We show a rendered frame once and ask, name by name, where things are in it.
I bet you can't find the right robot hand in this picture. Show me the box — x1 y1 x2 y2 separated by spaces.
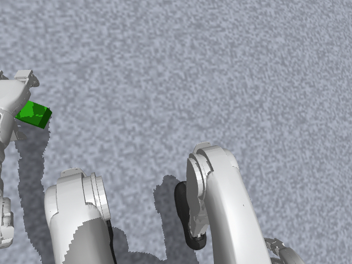
264 238 306 264

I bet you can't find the left robot arm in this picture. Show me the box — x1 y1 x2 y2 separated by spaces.
0 109 15 249

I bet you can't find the left robot foot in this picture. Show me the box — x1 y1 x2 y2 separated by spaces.
106 220 117 264

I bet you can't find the small box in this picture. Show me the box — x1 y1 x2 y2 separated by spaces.
15 101 52 129

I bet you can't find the left robot hand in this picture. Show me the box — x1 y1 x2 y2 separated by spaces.
0 70 40 141

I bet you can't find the right robot foot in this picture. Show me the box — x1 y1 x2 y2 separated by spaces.
174 181 207 250

